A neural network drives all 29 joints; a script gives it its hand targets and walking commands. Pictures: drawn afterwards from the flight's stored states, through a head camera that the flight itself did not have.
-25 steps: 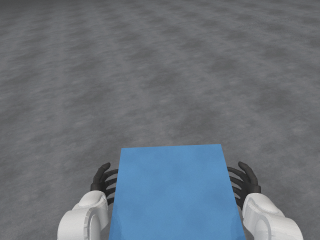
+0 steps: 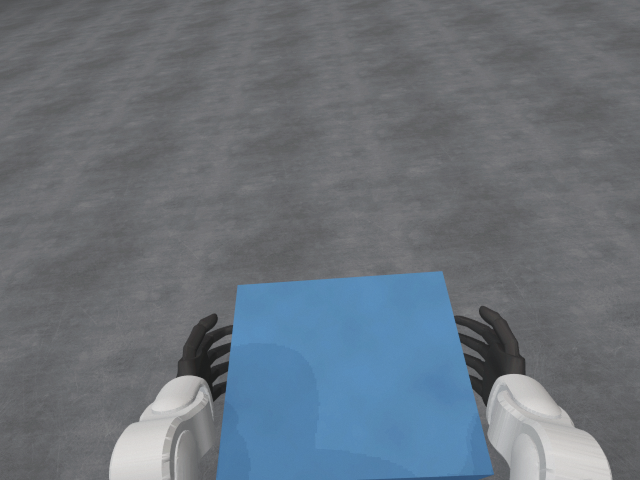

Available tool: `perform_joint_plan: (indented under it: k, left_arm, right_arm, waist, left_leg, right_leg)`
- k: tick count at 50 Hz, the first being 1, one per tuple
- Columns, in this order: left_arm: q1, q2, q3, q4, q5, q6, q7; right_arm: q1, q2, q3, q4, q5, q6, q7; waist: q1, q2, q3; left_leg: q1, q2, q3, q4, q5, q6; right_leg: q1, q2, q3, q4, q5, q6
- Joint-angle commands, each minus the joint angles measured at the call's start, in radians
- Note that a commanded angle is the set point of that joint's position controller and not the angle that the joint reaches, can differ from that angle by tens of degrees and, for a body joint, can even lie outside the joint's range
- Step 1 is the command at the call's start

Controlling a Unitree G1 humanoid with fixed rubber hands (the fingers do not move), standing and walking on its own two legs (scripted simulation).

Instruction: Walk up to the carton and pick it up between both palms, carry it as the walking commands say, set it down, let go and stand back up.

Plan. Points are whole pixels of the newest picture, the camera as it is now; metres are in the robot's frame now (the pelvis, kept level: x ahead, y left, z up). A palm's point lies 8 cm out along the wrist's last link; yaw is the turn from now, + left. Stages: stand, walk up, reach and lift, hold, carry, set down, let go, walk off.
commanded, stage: carry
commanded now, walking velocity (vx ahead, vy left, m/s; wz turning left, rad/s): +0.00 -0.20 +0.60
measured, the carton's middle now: (347, 391) +0.24 -0.01 +0.02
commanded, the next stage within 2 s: none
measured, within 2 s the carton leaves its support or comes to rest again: neither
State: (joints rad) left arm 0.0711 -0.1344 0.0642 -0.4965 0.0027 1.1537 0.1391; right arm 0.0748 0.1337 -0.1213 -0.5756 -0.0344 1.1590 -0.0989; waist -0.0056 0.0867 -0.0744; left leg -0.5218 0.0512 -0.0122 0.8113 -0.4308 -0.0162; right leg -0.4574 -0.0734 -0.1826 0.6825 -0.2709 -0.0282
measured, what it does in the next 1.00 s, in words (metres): steps to the right, turning left: left foot, then right foot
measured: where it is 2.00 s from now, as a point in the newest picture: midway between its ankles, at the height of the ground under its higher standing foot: outside the picture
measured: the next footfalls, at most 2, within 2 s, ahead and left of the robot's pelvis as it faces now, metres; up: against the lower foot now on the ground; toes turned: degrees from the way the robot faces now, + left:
left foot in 0.24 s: -0.02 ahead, +0.06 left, +0.00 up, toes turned +18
right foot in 0.48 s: +0.07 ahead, -0.19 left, +0.00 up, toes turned +10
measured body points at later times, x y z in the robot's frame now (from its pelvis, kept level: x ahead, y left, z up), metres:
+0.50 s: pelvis -0.05 -0.12 +0.00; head -0.05 -0.14 +0.45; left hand +0.11 +0.11 +0.07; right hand +0.23 -0.20 +0.06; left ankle -0.06 +0.04 -0.72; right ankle +0.03 -0.20 -0.72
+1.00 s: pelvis -0.06 -0.26 +0.00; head -0.06 -0.27 +0.45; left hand +0.01 +0.01 +0.06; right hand +0.23 -0.24 +0.07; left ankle -0.15 -0.14 -0.72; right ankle +0.04 -0.29 -0.70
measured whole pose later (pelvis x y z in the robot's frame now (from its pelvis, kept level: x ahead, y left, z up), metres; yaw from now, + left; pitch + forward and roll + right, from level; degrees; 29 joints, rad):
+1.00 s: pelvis -0.06 -0.26 +0.00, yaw +38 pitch +3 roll +2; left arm 0.11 -0.14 0.08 -0.52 0.02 1.20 0.15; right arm 0.07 0.14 -0.10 -0.52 -0.03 1.16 -0.10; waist 0.01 -0.03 -0.09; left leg -0.37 0.03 0.03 0.66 -0.34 -0.04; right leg -0.57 -0.08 -0.10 0.88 -0.36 0.03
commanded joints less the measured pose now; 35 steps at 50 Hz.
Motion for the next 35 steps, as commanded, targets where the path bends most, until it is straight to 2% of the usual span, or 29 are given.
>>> perform_joint_plan:
  k: [1,3,4,5,6,7,8,9,10,11,12,13,14,16,17,19,20,21,22,23,24,25,26,27,29,30,31,32,35]
  left_arm:
    - [-0.531,-0.772,-0.658,-0.183,-0.292,-0.032,-0.160]
    - [-0.615,-0.803,-0.671,-0.219,-0.309,-0.038,-0.155]
    - [-0.553,-0.820,-0.667,-0.197,-0.292,-0.038,-0.151]
    - [-0.584,-0.841,-0.685,-0.243,-0.321,-0.053,-0.151]
    - [-0.565,-0.810,-0.686,-0.218,-0.318,-0.042,-0.148]
    - [-0.606,-0.829,-0.695,-0.255,-0.325,-0.045,-0.151]
    - [-0.566,-0.794,-0.679,-0.195,-0.309,-0.030,-0.138]
    - [-0.565,-0.778,-0.681,-0.207,-0.305,-0.024,-0.132]
    - [-0.516,-0.762,-0.685,-0.187,-0.296,-0.016,-0.125]
    - [-0.525,-0.757,-0.698,-0.201,-0.300,-0.013,-0.123]
    - [-0.588,-0.777,-0.718,-0.255,-0.313,-0.017,-0.126]
    - [-0.569,-0.768,-0.716,-0.221,-0.300,-0.018,-0.123]
    - [-0.581,-0.814,-0.732,-0.214,-0.312,-0.015,-0.125]
    - [-0.662,-0.853,-0.792,-0.275,-0.356,-0.026,-0.138]
    - [-0.662,-0.844,-0.769,-0.291,-0.356,-0.027,-0.149]
    - [-0.665,-0.824,-0.758,-0.285,-0.343,-0.019,-0.157]
    - [-0.695,-0.849,-0.766,-0.302,-0.356,-0.019,-0.157]
    - [-0.662,-0.826,-0.775,-0.325,-0.361,-0.030,-0.150]
    - [-0.658,-0.827,-0.788,-0.346,-0.370,-0.034,-0.158]
    - [-0.641,-0.828,-0.772,-0.298,-0.370,-0.026,-0.160]
    - [-0.614,-0.816,-0.761,-0.310,-0.372,-0.033,-0.162]
    - [-0.620,-0.803,-0.760,-0.320,-0.365,-0.034,-0.165]
    - [-0.628,-0.806,-0.747,-0.283,-0.361,-0.029,-0.155]
    - [-0.569,-0.813,-0.720,-0.246,-0.348,-0.032,-0.164]
    - [-0.588,-0.826,-0.689,-0.218,-0.334,-0.029,-0.166]
    - [-0.541,-0.820,-0.667,-0.197,-0.307,-0.033,-0.167]
    - [-0.541,-0.805,-0.660,-0.176,-0.313,-0.023,-0.164]
    - [-0.540,-0.777,-0.660,-0.188,-0.310,-0.030,-0.157]
    - [-0.579,-0.798,-0.677,-0.210,-0.328,-0.032,-0.156]
  right_arm:
    - [-0.536,0.733,0.757,-0.137,0.338,0.006,0.144]
    - [-0.570,0.789,0.762,-0.085,0.351,0.010,0.149]
    - [-0.599,0.781,0.782,-0.158,0.374,-0.003,0.148]
    - [-0.581,0.810,0.788,-0.164,0.374,-0.008,0.143]
    - [-0.523,0.765,0.755,-0.119,0.351,0.004,0.141]
    - [-0.609,0.793,0.772,-0.169,0.384,-0.006,0.147]
    - [-0.513,0.731,0.725,-0.097,0.336,0.011,0.137]
    - [-0.500,0.736,0.722,-0.093,0.352,0.014,0.141]
    - [-0.416,0.718,0.685,-0.051,0.329,0.017,0.142]
    - [-0.399,0.715,0.672,-0.066,0.322,0.014,0.143]
    - [-0.437,0.730,0.664,-0.056,0.317,0.007,0.149]
    - [-0.402,0.711,0.660,-0.055,0.311,0.009,0.145]
    - [-0.447,0.736,0.672,-0.101,0.317,0.005,0.147]
    - [-0.464,0.797,0.675,-0.101,0.307,-0.008,0.144]
    - [-0.526,0.808,0.700,-0.133,0.324,-0.007,0.143]
    - [-0.527,0.788,0.699,-0.128,0.307,-0.012,0.141]
    - [-0.538,0.831,0.704,-0.125,0.320,-0.010,0.140]
    - [-0.465,0.811,0.695,-0.117,0.315,-0.018,0.138]
    - [-0.461,0.814,0.705,-0.126,0.309,-0.021,0.136]
    - [-0.447,0.813,0.705,-0.097,0.295,-0.016,0.126]
    - [-0.466,0.798,0.721,-0.174,0.301,-0.027,0.116]
    - [-0.482,0.797,0.736,-0.192,0.305,-0.020,0.122]
    - [-0.537,0.768,0.728,-0.167,0.314,-0.007,0.124]
    - [-0.545,0.755,0.761,-0.211,0.331,-0.008,0.130]
    - [-0.563,0.773,0.754,-0.168,0.336,-0.002,0.131]
    - [-0.615,0.777,0.786,-0.204,0.363,-0.013,0.139]
    - [-0.575,0.765,0.764,-0.138,0.343,0.004,0.139]
    - [-0.518,0.743,0.755,-0.112,0.326,0.008,0.131]
    - [-0.568,0.766,0.766,-0.133,0.352,0.008,0.138]
  waist:
    - [0.009,-0.304,-0.230]
    - [0.011,-0.270,-0.236]
    - [0.019,-0.286,-0.268]
    - [0.017,-0.319,-0.275]
    - [0.019,-0.285,-0.324]
    - [0.020,-0.255,-0.311]
    - [0.022,-0.231,-0.308]
    - [0.010,-0.191,-0.373]
    - [-0.007,-0.089,-0.390]
    - [-0.024,0.094,-0.370]
    - [-0.014,0.377,-0.359]
    - [-0.009,0.226,-0.290]
    - [-0.004,0.130,-0.296]
    - [-0.015,0.033,-0.283]
    - [-0.011,0.020,-0.291]
    - [-0.007,0.092,-0.240]
    - [-0.010,0.125,-0.214]
    - [-0.005,0.175,-0.280]
    - [-0.003,0.150,-0.311]
    - [0.008,0.094,-0.342]
    - [0.013,-0.101,-0.377]
    - [0.003,-0.359,-0.337]
    - [0.013,-0.423,-0.320]
    - [0.016,-0.396,-0.332]
    - [0.015,-0.273,-0.253]
    - [0.020,-0.261,-0.255]
    - [0.012,-0.289,-0.256]
    - [0.015,-0.320,-0.246]
    - [0.019,-0.271,-0.295]
  left_leg:
    - [-0.089,-0.016,0.103,0.410,-0.080,0.013]
    - [-0.087,0.008,0.116,0.299,-0.060,0.019]
    - [-0.103,0.005,0.131,0.246,-0.056,0.012]
    - [-0.090,0.013,0.132,0.161,-0.060,0.017]
    - [-0.048,0.002,0.147,0.135,-0.065,0.023]
    - [-0.024,0.004,0.146,0.101,-0.072,0.035]
    - [0.031,-0.003,0.151,0.006,-0.089,0.045]
    - [0.110,-0.009,0.161,-0.147,-0.071,0.062]
    - [0.231,0.019,0.120,-0.328,0.062,0.074]
    - [0.354,0.169,-0.137,-0.454,0.208,0.118]
    - [0.434,0.426,-0.529,-0.496,0.427,0.214]
    - [0.463,0.424,-0.569,-0.475,0.615,0.227]
    - [0.523,0.390,-0.417,-0.404,0.674,0.216]
    - [0.528,0.294,-0.298,-0.353,0.833,0.191]
    - [0.394,0.265,-0.224,-0.379,0.665,0.184]
    - [0.192,0.221,-0.181,-0.421,0.293,0.175]
    - [0.178,0.190,-0.190,-0.443,0.193,0.159]
    - [0.197,0.163,-0.161,-0.397,0.205,0.140]
    - [0.177,0.161,-0.190,-0.380,0.216,0.127]
    - [0.096,0.136,-0.155,-0.324,0.164,0.109]
    - [0.060,0.033,-0.066,-0.142,0.110,0.076]
    - [-0.139,-0.085,0.094,0.074,-0.110,0.015]
    - [-0.182,-0.049,0.099,0.196,-0.257,0.014]
    - [-0.125,-0.033,0.077,0.290,-0.210,0.007]
    - [-0.067,-0.012,0.114,0.337,-0.104,0.010]
    - [-0.069,-0.010,0.128,0.312,-0.089,0.011]
    - [-0.055,-0.005,0.117,0.321,-0.053,0.020]
    - [-0.083,0.008,0.123,0.259,-0.054,0.004]
    - [-0.002,-0.002,0.139,0.162,-0.076,0.035]
  right_leg:
    - [0.101,-0.299,0.262,-0.468,-0.321,-0.129]
    - [0.142,-0.271,0.189,-0.412,-0.220,-0.140]
    - [0.237,-0.249,0.161,-0.372,-0.085,-0.139]
    - [0.271,-0.243,0.118,-0.316,0.142,-0.143]
    - [0.275,-0.264,0.098,-0.288,0.151,-0.146]
    - [0.259,-0.280,0.104,-0.304,0.080,-0.151]
    - [0.205,-0.284,0.111,-0.294,-0.045,-0.151]
    - [0.258,-0.264,0.076,-0.227,-0.017,-0.132]
    - [0.169,-0.257,0.043,-0.155,0.033,-0.082]
    - [0.011,-0.207,-0.021,0.027,0.016,0.005]
    - [-0.240,-0.081,-0.031,0.171,-0.254,0.083]
    - [-0.321,-0.012,0.094,0.273,-0.322,0.094]
    - [-0.344,-0.027,0.157,0.319,-0.251,0.078]
    - [-0.309,-0.025,0.137,0.288,-0.176,0.088]
    - [-0.205,-0.035,0.094,0.280,-0.134,0.091]
    - [-0.081,-0.030,0.087,0.195,-0.116,0.079]
    - [-0.029,0.014,0.065,0.145,-0.100,0.078]
    - [0.039,0.017,0.061,0.033,-0.088,0.073]
    - [0.118,0.037,0.044,-0.053,-0.044,0.073]
    - [0.260,0.004,0.069,-0.193,-0.021,0.058]
    - [0.349,-0.101,0.187,-0.360,-0.041,0.032]
    - [0.437,-0.350,0.462,-0.423,0.067,-0.058]
    - [0.375,-0.400,0.473,-0.393,0.005,-0.156]
    - [0.267,-0.353,0.402,-0.400,-0.121,-0.167]
    - [0.149,-0.277,0.245,-0.455,-0.264,-0.136]
    - [0.203,-0.258,0.224,-0.447,-0.221,-0.140]
    - [0.147,-0.257,0.203,-0.451,-0.267,-0.131]
    - [0.236,-0.245,0.176,-0.427,-0.172,-0.131]
    - [0.229,-0.265,0.139,-0.415,-0.187,-0.145]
